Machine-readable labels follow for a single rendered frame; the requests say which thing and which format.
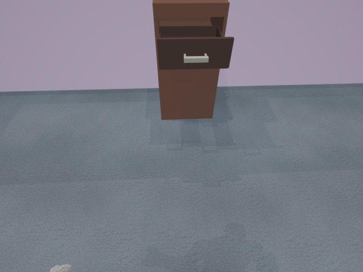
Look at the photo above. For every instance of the cabinet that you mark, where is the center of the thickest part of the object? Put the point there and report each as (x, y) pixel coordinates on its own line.
(188, 93)

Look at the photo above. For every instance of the handle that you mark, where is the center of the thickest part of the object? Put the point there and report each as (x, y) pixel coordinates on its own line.
(196, 59)

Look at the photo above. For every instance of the drawer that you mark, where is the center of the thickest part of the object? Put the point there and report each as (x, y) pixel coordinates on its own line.
(175, 41)

